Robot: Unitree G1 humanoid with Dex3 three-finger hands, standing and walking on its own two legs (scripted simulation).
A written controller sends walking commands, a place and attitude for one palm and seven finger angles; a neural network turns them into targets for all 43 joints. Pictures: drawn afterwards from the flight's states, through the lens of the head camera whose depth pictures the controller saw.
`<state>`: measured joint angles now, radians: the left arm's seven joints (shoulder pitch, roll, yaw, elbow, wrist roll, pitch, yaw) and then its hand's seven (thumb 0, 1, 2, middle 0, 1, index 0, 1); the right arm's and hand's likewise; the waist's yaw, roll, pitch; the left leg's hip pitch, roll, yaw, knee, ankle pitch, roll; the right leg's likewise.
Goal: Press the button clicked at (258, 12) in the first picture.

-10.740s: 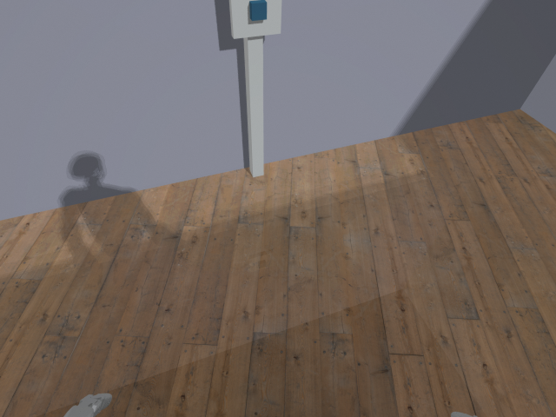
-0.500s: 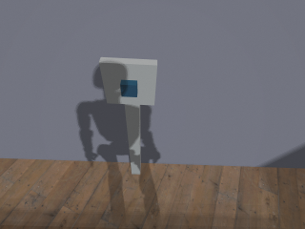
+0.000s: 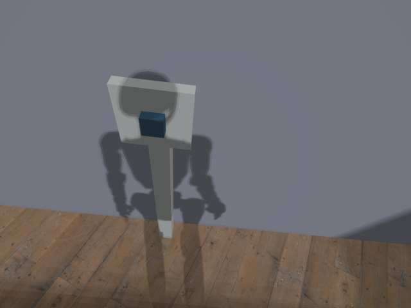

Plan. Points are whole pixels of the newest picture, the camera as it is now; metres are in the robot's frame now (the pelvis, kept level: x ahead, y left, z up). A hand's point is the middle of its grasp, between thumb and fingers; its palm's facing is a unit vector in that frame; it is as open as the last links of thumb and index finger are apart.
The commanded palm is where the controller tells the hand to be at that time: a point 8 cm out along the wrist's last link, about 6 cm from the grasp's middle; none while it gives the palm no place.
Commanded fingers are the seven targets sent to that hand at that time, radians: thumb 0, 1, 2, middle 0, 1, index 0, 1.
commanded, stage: come to a stop and stand still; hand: left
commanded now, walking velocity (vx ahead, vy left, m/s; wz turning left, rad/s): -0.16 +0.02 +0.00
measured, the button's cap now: (153, 123) +0.48 +0.17 +0.06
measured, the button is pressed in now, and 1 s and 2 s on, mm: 0 0 0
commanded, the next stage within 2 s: look again from close up in 0.84 s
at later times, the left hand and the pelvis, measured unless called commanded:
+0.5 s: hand out of the picture +0.02 +0.12 -0.16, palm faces +0.05 -0.98 -0.21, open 7.4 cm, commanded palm none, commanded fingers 0.00 0.90 0.90 -0.20 -0.30 -0.20 -0.30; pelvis +0.00 -0.06 +0.01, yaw +1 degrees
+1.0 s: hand out of the picture -0.02 +0.10 -0.16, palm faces +0.06 -0.99 -0.16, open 7.4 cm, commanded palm none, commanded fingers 0.00 0.90 0.90 -0.20 -0.30 -0.20 -0.30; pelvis +0.00 -0.06 +0.01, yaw +1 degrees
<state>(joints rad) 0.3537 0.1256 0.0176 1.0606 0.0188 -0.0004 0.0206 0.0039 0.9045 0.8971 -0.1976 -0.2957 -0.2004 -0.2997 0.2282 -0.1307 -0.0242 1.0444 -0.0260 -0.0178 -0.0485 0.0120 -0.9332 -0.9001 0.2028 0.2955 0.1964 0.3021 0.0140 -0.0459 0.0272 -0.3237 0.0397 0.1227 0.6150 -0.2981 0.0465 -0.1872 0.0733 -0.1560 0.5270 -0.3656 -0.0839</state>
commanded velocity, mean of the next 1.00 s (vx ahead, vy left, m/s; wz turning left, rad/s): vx -0.02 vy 0.00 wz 0.00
